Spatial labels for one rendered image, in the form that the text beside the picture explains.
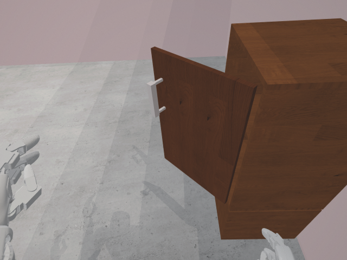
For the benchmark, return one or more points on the right robot hand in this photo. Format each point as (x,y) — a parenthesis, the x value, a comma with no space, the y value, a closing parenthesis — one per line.
(282,252)

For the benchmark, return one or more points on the robot left forearm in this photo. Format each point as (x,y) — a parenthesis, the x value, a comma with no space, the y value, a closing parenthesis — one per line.
(6,249)

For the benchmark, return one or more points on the handle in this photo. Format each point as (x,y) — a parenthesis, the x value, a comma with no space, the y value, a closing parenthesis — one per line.
(153,99)

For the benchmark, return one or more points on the cupboard door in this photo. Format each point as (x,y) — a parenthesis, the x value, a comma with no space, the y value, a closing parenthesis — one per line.
(204,123)

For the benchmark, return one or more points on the left robot hand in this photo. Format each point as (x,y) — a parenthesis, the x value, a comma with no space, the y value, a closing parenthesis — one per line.
(11,166)

